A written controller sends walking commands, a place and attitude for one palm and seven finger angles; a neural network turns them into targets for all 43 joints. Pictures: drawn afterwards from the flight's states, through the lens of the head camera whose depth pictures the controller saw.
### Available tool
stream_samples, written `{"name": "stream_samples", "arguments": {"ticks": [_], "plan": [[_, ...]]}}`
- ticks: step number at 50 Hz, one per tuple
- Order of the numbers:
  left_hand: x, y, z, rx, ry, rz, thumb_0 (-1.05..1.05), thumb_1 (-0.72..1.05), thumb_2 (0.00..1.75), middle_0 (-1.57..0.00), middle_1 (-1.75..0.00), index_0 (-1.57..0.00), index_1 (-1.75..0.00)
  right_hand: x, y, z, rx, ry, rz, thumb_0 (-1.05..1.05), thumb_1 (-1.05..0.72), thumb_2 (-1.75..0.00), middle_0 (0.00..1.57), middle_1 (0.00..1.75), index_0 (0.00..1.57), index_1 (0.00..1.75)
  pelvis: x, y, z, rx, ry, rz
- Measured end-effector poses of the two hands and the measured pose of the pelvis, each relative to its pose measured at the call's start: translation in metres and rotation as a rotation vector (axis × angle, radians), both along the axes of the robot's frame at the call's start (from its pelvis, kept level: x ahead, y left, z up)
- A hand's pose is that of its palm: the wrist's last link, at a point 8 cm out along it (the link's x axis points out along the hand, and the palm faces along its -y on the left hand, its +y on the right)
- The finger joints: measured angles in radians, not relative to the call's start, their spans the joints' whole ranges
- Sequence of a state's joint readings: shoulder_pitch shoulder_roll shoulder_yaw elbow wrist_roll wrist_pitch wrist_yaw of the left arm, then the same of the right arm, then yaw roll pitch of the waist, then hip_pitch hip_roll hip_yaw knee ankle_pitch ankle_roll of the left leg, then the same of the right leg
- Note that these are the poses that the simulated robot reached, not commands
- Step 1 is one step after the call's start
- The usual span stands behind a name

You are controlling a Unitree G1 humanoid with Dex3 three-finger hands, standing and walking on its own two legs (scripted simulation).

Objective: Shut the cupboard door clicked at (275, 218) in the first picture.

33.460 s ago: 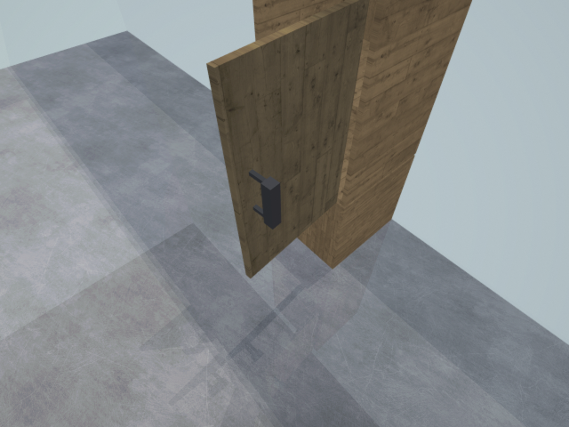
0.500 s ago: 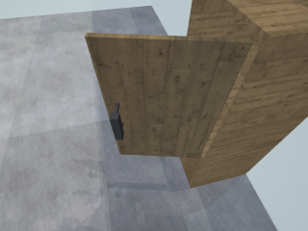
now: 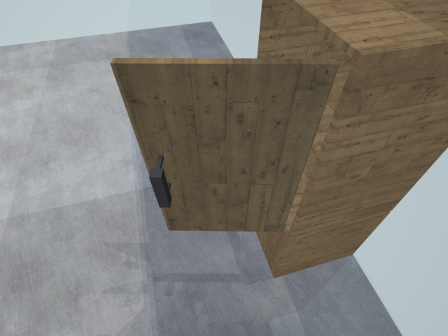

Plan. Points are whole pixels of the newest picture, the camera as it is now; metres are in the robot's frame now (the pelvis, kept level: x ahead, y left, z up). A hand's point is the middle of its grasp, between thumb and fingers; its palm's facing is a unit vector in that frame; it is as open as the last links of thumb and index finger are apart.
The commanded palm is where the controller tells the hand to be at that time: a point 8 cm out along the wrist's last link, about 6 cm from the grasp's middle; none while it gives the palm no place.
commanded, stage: look again from close up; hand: left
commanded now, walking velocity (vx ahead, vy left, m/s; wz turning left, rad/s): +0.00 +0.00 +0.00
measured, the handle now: (162, 181) +0.45 +0.17 -0.04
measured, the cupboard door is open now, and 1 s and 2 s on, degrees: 73 73 73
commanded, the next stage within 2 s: raise the hand and make a fist in 0.48 s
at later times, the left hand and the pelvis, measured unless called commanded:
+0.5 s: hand out of the picture +0.05 +0.21 -0.17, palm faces -0.01 -0.97 -0.25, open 7.4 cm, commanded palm none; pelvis +0.02 +0.00 +0.00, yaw +0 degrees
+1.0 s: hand (116, 334) +0.14 +0.20 -0.08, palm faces +0.08 -1.00 -0.01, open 6.2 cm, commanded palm +0.13 +0.25 -0.06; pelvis -0.04 -0.02 -0.11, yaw +2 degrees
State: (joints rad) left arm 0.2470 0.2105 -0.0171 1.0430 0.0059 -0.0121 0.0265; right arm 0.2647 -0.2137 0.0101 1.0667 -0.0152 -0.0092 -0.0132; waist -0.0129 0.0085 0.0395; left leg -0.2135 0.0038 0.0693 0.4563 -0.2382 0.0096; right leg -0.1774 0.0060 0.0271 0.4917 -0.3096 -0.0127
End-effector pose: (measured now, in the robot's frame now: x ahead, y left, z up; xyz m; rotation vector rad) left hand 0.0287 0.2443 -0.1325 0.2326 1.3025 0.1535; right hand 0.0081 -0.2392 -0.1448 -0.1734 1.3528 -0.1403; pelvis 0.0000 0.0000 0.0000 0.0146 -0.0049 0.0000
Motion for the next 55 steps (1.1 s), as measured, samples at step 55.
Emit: {"name": "stream_samples", "arguments": {"ticks": [55], "plan": [[0.079,0.014,0.067,-0.132,-1.289,-0.078,0.02,0.90,0.90,-0.50,-0.63,-0.51,-0.63,0.169,0.001,-0.020,-0.056,-0.853,0.220,0.02,-0.90,-0.90,0.20,0.30,0.20,0.30,-0.045,-0.011,-0.117,-0.030,0.253,0.054]]}}
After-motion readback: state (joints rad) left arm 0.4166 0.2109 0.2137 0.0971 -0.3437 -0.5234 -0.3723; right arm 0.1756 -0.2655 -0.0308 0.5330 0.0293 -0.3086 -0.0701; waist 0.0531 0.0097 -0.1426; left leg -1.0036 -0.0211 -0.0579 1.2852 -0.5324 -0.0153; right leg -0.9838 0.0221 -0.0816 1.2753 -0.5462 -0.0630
